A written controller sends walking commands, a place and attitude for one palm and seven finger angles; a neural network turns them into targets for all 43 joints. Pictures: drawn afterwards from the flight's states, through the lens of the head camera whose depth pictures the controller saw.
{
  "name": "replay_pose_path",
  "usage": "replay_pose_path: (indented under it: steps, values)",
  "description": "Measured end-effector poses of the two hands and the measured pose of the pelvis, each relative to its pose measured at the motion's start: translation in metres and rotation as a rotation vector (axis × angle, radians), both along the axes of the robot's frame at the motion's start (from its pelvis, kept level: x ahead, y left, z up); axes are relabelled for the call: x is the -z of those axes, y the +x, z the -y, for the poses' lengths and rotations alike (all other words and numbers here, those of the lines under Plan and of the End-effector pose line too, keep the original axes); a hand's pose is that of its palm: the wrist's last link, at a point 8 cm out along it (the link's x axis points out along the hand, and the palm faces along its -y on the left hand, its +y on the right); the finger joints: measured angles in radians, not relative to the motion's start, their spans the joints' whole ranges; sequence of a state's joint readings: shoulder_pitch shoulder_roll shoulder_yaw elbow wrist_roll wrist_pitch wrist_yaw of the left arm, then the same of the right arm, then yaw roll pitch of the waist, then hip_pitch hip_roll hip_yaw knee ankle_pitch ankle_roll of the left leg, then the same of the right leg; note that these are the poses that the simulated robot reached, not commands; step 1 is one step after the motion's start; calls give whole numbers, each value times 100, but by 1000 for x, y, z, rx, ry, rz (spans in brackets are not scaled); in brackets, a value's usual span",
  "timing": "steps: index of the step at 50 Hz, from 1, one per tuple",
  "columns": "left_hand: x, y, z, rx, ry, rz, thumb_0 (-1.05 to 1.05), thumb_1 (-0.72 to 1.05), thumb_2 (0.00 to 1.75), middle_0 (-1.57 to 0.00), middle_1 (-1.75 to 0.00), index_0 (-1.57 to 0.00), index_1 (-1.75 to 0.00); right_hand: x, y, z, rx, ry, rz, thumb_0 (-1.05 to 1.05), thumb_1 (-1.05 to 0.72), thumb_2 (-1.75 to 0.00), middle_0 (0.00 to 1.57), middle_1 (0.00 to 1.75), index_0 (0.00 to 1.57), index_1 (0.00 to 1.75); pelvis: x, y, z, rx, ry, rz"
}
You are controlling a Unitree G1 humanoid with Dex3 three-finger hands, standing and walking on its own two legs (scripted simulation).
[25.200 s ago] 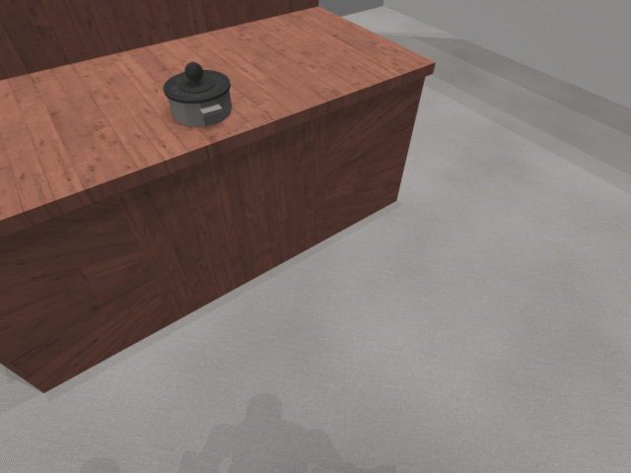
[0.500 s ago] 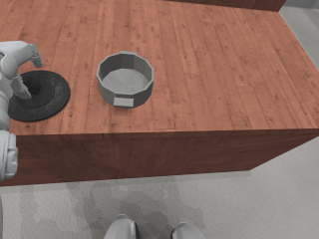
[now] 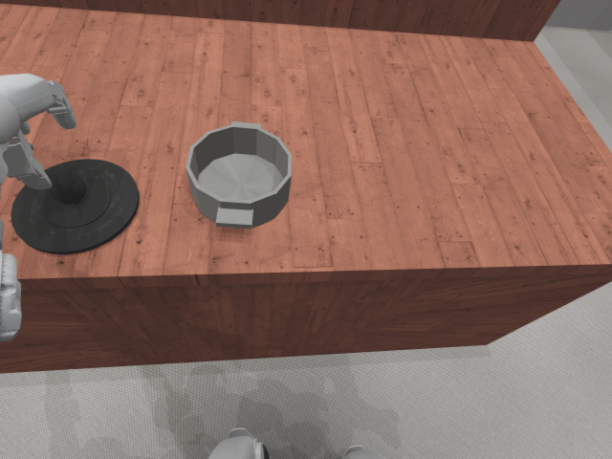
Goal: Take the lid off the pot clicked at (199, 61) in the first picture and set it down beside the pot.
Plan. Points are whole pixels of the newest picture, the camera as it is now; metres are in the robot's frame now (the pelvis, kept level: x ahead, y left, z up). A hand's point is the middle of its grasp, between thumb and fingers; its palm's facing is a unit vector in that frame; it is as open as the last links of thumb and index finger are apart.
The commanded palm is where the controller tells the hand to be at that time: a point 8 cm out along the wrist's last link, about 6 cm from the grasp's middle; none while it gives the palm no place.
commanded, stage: raise the empty hand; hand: left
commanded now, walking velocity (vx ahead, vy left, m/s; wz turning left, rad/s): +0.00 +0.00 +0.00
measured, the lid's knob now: (67, 187) +0.50 +0.32 -0.01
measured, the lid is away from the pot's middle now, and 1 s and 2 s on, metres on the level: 0.25 0.25 0.25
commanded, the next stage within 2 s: draw the hand back to the body in 0.50 s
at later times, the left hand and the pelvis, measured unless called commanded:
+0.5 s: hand (7, 115) +0.48 +0.32 +0.15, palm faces -0.40 -0.12 -0.91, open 11.0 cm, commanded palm +0.52 +0.30 +0.21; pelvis +0.01 -0.02 +0.01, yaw +1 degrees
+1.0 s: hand (13, 138) +0.45 +0.30 +0.14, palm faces -0.39 -0.11 -0.91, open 11.0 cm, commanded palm +0.44 +0.30 +0.21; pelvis +0.02 -0.04 +0.02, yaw +2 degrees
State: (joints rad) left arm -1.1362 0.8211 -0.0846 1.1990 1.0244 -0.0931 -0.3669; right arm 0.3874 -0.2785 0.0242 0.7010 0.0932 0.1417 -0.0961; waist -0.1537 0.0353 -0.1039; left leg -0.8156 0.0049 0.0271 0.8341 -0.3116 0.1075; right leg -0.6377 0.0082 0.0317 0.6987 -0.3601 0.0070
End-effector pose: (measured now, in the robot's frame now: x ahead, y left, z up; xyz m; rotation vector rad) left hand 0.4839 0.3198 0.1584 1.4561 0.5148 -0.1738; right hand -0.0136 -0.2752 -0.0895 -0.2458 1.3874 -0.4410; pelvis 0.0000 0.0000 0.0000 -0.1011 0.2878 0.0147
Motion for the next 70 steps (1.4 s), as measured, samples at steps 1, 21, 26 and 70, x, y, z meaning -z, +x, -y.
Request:
replay_pose_path:
  steps: [1, 21, 26, 70]
  values:
    - [-2, 1, 1, 2, 3, 2, 0, -1, 65, -36, -86, -37, -85, 0, 2, 1, -1, -1, 4, 0, -90, -90, 21, 30, 21, 30, 0, 1, 1, 0, 1, 1]
    - [-44, 1, 1, -25, 18, 18, 0, -1, 65, -36, -86, -37, -85, -4, 26, 14, -8, 21, 35, 0, -90, -90, 20, 30, 20, 30, -10, 12, 13, -3, 19, 30]
    - [-47, 1, 3, -33, 23, 6, 0, -1, 65, -36, -86, -37, -85, -5, 33, 17, -17, 28, 43, 0, -90, -90, 20, 30, 20, 30, -12, 13, 17, -7, 23, 34]
    - [-42, -75, 42, -400, -1039, 823, 0, 6, 67, -35, -82, -35, -81, -39, 174, 27, -272, 109, 458, 0, -90, -90, 20, 30, 20, 30, -38, 39, 59, -11, 81, 239]
